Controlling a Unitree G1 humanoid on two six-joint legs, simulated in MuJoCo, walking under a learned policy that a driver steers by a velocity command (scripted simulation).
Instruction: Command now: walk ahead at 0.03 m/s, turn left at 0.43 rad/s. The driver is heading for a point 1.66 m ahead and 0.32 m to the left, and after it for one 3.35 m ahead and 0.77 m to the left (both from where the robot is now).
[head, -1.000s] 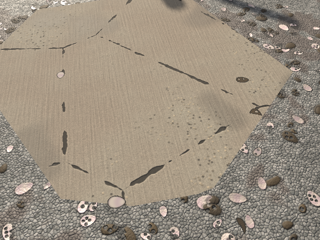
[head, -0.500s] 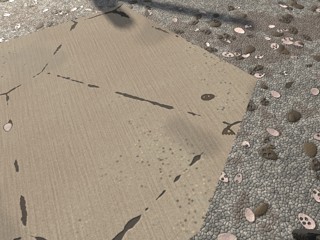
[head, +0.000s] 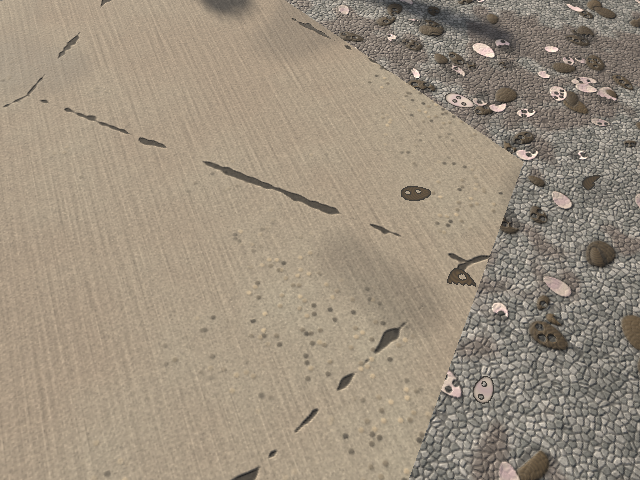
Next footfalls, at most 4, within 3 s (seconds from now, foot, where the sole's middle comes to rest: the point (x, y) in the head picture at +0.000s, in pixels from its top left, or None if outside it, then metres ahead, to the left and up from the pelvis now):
0.26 right None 0.14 -0.13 -0.78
0.68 left None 0.08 0.13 -0.78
1.48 left None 0.01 0.08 -0.78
2.58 right None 0.27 -0.11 -0.78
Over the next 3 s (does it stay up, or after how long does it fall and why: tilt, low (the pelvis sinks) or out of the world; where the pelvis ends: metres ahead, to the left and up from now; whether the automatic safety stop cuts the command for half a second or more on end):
stays up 0.34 0.00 0.00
